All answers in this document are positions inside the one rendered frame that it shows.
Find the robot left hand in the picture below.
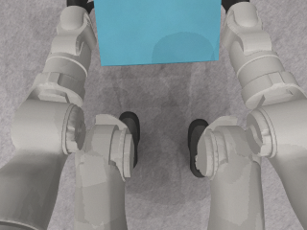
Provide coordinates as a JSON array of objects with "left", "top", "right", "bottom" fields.
[{"left": 66, "top": 0, "right": 95, "bottom": 14}]

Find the robot right forearm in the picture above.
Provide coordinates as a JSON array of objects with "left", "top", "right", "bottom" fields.
[{"left": 221, "top": 1, "right": 307, "bottom": 110}]

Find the robot right hand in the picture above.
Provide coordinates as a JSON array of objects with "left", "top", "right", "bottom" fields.
[{"left": 221, "top": 0, "right": 250, "bottom": 14}]

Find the robot shin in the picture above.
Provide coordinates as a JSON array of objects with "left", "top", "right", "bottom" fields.
[
  {"left": 75, "top": 114, "right": 131, "bottom": 169},
  {"left": 195, "top": 115, "right": 262, "bottom": 175}
]

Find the robot right upper arm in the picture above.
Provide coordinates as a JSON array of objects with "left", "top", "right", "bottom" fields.
[{"left": 246, "top": 99, "right": 307, "bottom": 230}]

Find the left robot shin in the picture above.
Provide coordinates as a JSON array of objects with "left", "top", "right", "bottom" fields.
[{"left": 75, "top": 114, "right": 131, "bottom": 169}]

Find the right robot shin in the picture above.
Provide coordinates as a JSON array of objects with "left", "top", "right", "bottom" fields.
[{"left": 195, "top": 115, "right": 262, "bottom": 175}]

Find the carton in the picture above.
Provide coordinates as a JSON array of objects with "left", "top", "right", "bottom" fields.
[{"left": 93, "top": 0, "right": 222, "bottom": 66}]

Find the robot left forearm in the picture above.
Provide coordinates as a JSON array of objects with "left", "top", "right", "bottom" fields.
[{"left": 11, "top": 6, "right": 97, "bottom": 145}]

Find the robot left upper arm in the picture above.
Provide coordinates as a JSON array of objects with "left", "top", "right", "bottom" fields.
[{"left": 0, "top": 99, "right": 86, "bottom": 230}]

